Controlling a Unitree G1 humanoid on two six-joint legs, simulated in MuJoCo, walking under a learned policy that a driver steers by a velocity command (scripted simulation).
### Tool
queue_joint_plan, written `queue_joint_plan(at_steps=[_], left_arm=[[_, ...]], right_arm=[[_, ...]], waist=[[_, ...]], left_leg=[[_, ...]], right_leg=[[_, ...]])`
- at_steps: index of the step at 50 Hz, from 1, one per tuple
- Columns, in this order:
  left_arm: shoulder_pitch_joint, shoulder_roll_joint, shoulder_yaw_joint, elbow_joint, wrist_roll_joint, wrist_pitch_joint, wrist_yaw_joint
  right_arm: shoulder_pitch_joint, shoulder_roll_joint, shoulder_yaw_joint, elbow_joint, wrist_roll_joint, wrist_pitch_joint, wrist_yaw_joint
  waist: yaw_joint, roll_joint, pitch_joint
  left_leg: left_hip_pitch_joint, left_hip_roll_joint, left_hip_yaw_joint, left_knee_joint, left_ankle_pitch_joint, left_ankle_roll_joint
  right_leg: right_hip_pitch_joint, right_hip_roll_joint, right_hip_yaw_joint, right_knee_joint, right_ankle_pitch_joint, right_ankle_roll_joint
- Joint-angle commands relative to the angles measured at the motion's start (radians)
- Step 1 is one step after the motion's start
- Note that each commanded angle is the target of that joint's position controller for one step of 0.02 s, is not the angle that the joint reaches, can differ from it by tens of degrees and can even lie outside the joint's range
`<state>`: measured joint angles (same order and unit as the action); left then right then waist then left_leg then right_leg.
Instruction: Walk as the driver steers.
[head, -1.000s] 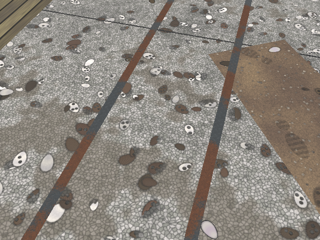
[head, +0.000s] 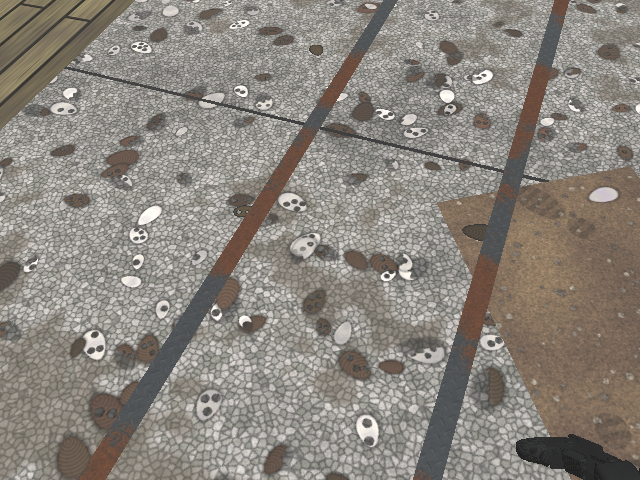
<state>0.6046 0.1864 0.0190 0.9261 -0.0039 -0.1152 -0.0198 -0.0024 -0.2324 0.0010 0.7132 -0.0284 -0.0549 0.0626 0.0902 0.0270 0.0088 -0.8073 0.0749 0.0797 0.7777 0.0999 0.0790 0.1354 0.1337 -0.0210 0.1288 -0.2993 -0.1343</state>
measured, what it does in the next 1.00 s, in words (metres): walks ahead, turning right: left foot, then right foot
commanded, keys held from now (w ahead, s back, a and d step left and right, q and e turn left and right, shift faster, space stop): w+shift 0.12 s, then w+e+shift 0.78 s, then e+shift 0.10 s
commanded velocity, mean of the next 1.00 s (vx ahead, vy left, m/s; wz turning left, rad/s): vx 0.97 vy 0.00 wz -0.65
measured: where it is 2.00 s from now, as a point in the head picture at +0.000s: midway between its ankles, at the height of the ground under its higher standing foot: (494, 240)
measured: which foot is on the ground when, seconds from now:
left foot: up 0.00-0.12, down 0.14-0.58, up 0.60-1.00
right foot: down 0.00-0.16, up 0.18-0.56, down 0.58-1.00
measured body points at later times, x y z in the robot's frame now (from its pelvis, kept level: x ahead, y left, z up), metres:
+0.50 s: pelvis +0.47 -0.03 -0.02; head +0.50 -0.04 +0.43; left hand +0.73 +0.15 -0.10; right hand +0.35 -0.26 -0.15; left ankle +0.28 +0.06 -0.73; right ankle +0.68 -0.17 -0.67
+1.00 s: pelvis +0.94 -0.17 -0.02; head +0.97 -0.20 +0.43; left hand +1.08 +0.10 -0.13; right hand +1.06 -0.50 -0.06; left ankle +1.18 -0.17 -0.73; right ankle +0.72 -0.12 -0.72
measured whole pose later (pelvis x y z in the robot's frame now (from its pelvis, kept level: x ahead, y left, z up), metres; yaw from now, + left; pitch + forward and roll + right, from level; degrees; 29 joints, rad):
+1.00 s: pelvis +0.94 -0.17 -0.02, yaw -40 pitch +2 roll +0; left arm 0.47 0.33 0.09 0.87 -0.01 -0.07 -0.01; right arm -0.06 -0.27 0.04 0.57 -0.04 -0.09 0.00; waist 0.15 0.02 0.04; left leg -0.56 0.04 -0.08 0.46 0.06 -0.01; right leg 0.07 0.19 0.30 0.49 -0.47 -0.15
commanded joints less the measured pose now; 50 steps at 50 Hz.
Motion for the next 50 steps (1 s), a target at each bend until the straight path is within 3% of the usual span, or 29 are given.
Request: queue_joint_plan(at_steps=[1, 4, 6, 7, 8, 9, 10, 12, 15, 17, 19, 23, 25, 27, 28, 29, 30, 31, 32, 33, 34, 36, 37, 40, 44, 47, 48, 49, 50], left_arm=[[0.020, 0.147, 0.019, -0.019, 0.000, -0.019, 0.018], [0.008, 0.211, 0.025, 0.008, 0.020, -0.004, 0.044], [-0.050, 0.252, 0.038, 0.013, 0.044, 0.024, 0.060], [-0.127, 0.246, 0.039, -0.007, 0.042, 0.027, 0.055], [-0.150, 0.115, 0.011, -0.044, 0.054, 0.010, 0.041], [-0.023, 0.092, 0.007, -0.066, -0.029, 0.002, 0.028], [-0.151, 0.167, 0.014, -0.070, -0.010, 0.004, 0.037], [-0.234, 0.141, 0.015, -0.080, 0.001, 0.019, 0.018], [-0.254, 0.073, 0.003, -0.099, 0.032, 0.068, -0.017], [-0.353, 0.070, -0.003, -0.151, 0.034, 0.082, -0.032], [-0.457, 0.071, -0.007, -0.191, 0.020, 0.079, -0.036], [-0.603, 0.069, -0.020, -0.241, 0.014, 0.063, -0.056], [-0.554, 0.102, -0.013, -0.223, 0.022, 0.061, -0.061], [-0.385, 0.174, 0.012, -0.171, 0.032, 0.062, -0.053], [-0.174, 0.230, 0.040, -0.108, 0.030, 0.065, -0.043], [0.040, 0.274, 0.071, -0.047, 0.024, 0.068, -0.024], [-0.028, 0.309, 0.095, -0.042, -0.002, 0.081, 0.000], [-0.115, 0.430, 0.117, -0.079, 0.039, 0.093, 0.001], [-0.117, 0.398, 0.124, -0.109, 0.036, 0.097, 0.012], [-0.150, 0.309, 0.108, -0.097, 0.031, 0.094, 0.023], [-0.189, 0.262, 0.095, -0.088, 0.029, 0.087, 0.025], [-0.237, 0.232, 0.078, -0.100, 0.015, 0.057, 0.029], [-0.247, 0.223, 0.072, -0.104, 0.009, 0.044, 0.026], [-0.246, 0.260, 0.082, -0.120, 0.009, 0.020, 0.017], [-0.167, 0.284, 0.100, -0.112, -0.006, 0.021, 0.000], [-0.148, 0.299, 0.109, -0.107, -0.002, 0.036, 0.011], [-0.148, 0.316, 0.113, -0.106, 0.000, 0.038, 0.016], [-0.184, 0.342, 0.119, -0.114, -0.002, 0.036, 0.017], [-0.249, 0.318, 0.114, -0.140, -0.013, 0.030, 0.015]], right_arm=[[-0.148, -0.031, 0.009, -0.081, 0.011, -0.018, -0.001], [-0.062, -0.100, -0.010, -0.054, 0.009, -0.016, -0.026], [0.263, -0.180, -0.047, 0.048, 0.015, -0.015, -0.055], [0.472, -0.217, -0.069, 0.101, 0.002, -0.014, -0.075], [0.571, -0.266, -0.086, 0.120, -0.019, -0.012, -0.087], [0.468, -0.234, -0.085, 0.106, -0.036, -0.015, -0.072], [0.373, -0.152, -0.082, 0.095, -0.018, -0.022, -0.060], [0.309, -0.066, -0.064, 0.119, -0.024, -0.046, -0.052], [0.353, -0.041, -0.051, 0.177, 0.006, -0.079, -0.054], [0.355, -0.070, -0.054, 0.187, 0.017, -0.093, -0.048], [0.369, -0.055, -0.045, 0.196, 0.011, -0.103, -0.039], [0.441, -0.102, -0.038, 0.219, 0.024, -0.111, -0.060], [0.448, -0.166, -0.045, 0.201, 0.026, -0.106, -0.086], [0.416, -0.219, -0.060, 0.183, 0.017, -0.072, -0.115], [0.353, -0.246, -0.070, 0.159, 0.004, -0.051, -0.120], [0.282, -0.265, -0.081, 0.138, -0.006, -0.036, -0.114], [0.238, -0.178, -0.067, 0.108, -0.015, -0.043, -0.085], [0.356, -0.094, -0.038, -0.003, 0.015, -0.060, -0.080], [0.303, -0.111, -0.022, -0.039, 0.014, -0.085, -0.078], [0.245, -0.144, -0.022, -0.036, 0.005, -0.098, -0.073], [0.212, -0.138, -0.022, -0.043, -0.007, -0.095, -0.069], [0.224, -0.122, -0.014, -0.040, -0.050, -0.049, -0.064], [0.217, -0.113, -0.010, -0.046, -0.055, -0.027, -0.061], [0.039, -0.092, 0.006, -0.133, -0.040, -0.012, -0.048], [-0.080, -0.088, 0.015, -0.182, -0.004, -0.018, -0.042], [-0.076, -0.116, 0.007, -0.196, -0.011, -0.030, -0.054], [-0.007, -0.149, -0.006, -0.178, -0.016, -0.037, -0.066], [0.123, -0.187, -0.023, -0.151, -0.011, -0.050, -0.079], [0.317, -0.241, -0.043, -0.104, -0.018, -0.064, -0.091]], waist=[[-0.032, -0.063, 0.109], [-0.102, -0.143, 0.002], [-0.251, -0.161, -0.143], [-0.356, -0.137, -0.217], [-0.322, 0.080, -0.293], [-0.184, 0.226, -0.347], [-0.191, -0.001, -0.166], [-0.121, -0.109, 0.020], [-0.055, -0.052, 0.097], [-0.049, -0.013, 0.125], [-0.062, -0.007, 0.158], [-0.087, -0.009, 0.163], [-0.052, 0.058, 0.100], [0.052, 0.093, -0.009], [0.157, 0.101, -0.120], [0.254, 0.059, -0.189], [0.167, -0.152, -0.114], [0.003, -0.294, -0.241], [0.043, -0.133, -0.318], [0.012, 0.027, -0.139], [-0.049, 0.088, -0.041], [-0.125, 0.111, 0.032], [-0.141, 0.104, 0.054], [-0.105, 0.044, 0.108], [-0.008, -0.050, 0.053], [-0.001, -0.061, 0.033], [-0.026, -0.068, -0.020], [-0.103, -0.084, -0.087], [-0.206, -0.086, -0.179]], left_leg=[[0.188, -0.076, 0.076, -0.183, 0.065, 0.033], [0.350, -0.176, 0.093, -0.219, -0.080, 0.068], [0.652, -0.181, 0.043, -0.261, -0.187, 0.105], [0.938, -0.075, -0.063, -0.267, -0.267, 0.150], [1.146, 0.175, -0.330, -0.194, -0.429, 0.163], [1.304, 0.347, -0.864, -0.397, -0.644, 0.302], [1.126, 0.286, -0.719, -0.513, -0.732, 0.246], [0.831, 0.230, -0.493, -0.601, -0.541, 0.186], [0.660, 0.149, -0.240, -0.659, -0.360, 0.080], [0.612, 0.120, -0.101, -0.704, -0.234, 0.043], [0.584, 0.045, 0.063, -0.701, 0.055, -0.010], [0.661, 0.040, 0.187, -0.694, 0.473, -0.067], [0.785, 0.080, 0.208, -0.549, 0.877, -0.093], [0.834, 0.124, 0.190, -0.291, 1.026, -0.090], [0.790, 0.140, 0.167, -0.037, 1.035, -0.078], [0.664, 0.108, 0.159, 0.343, 0.805, -0.066], [0.381, -0.084, 0.129, 0.707, -0.302, -0.063], [0.015, -0.138, -0.033, 1.000, -0.632, -0.113], [-0.101, -0.106, -0.167, 0.964, -0.568, -0.091], [-0.105, -0.047, -0.185, 0.816, -0.491, -0.073], [-0.039, -0.010, -0.177, 0.695, -0.463, -0.077], [0.092, 0.031, -0.176, 0.579, -0.481, -0.110], [0.135, 0.050, -0.162, 0.507, -0.492, -0.127], [0.227, 0.054, -0.097, 0.198, -0.305, -0.156], [0.327, -0.021, -0.069, -0.100, 0.000, -0.123], [0.411, -0.088, -0.074, -0.268, -0.036, -0.096], [0.513, -0.131, -0.075, -0.299, -0.065, -0.087], [0.666, -0.121, -0.097, -0.338, -0.021, -0.078], [0.896, -0.030, -0.154, -0.330, 0.056, -0.057]], right_leg=[[-0.105, -0.244, 0.057, -0.081, 0.898, 0.050], [0.056, -0.296, 0.042, 0.135, 1.423, 0.072], [0.029, -0.320, 0.043, 0.540, 1.469, 0.072], [-0.187, -0.294, 0.045, 0.845, 1.225, 0.055], [-0.466, -0.143, 0.027, 1.198, 0.192, 0.006], [-0.834, -0.045, 0.125, 1.447, -0.159, 0.020], [-0.903, -0.148, 0.135, 1.356, 0.003, -0.015], [-0.838, -0.200, 0.125, 1.268, 0.068, -0.015], [-0.811, -0.264, 0.123, 1.201, 0.095, 0.013], [-0.869, -0.277, 0.079, 1.152, 0.170, 0.029], [-0.865, -0.249, 0.012, 1.025, 0.287, 0.026], [-0.731, -0.170, -0.150, 0.672, 0.474, -0.011], [-0.649, -0.101, -0.201, 0.613, 0.459, -0.037], [-0.440, -0.034, -0.194, 0.565, 0.371, -0.065], [-0.223, -0.010, -0.163, 0.574, 0.312, -0.091], [-0.008, -0.046, -0.061, 0.499, 0.269, -0.139], [0.084, -0.121, 0.095, 0.487, 0.243, -0.162], [0.335, -0.343, 0.584, 0.441, 0.368, -0.378], [0.360, -0.404, 0.827, 0.210, 0.033, -0.419], [0.169, -0.385, 0.795, 0.104, -0.091, -0.348], [-0.018, -0.346, 0.710, 0.083, -0.055, -0.293], [-0.275, -0.260, 0.566, 0.075, 0.080, -0.254], [-0.377, -0.224, 0.516, 0.062, 0.095, -0.245], [-0.548, -0.138, 0.416, 0.012, 0.208, -0.217], [-0.413, -0.114, 0.396, 0.073, 0.478, -0.130], [-0.274, -0.111, 0.409, 0.225, 0.731, -0.064], [-0.241, -0.095, 0.415, 0.345, 0.878, -0.024], [-0.259, -0.076, 0.417, 0.528, 0.899, 0.015], [-0.373, -0.037, 0.395, 0.761, 0.762, 0.049]])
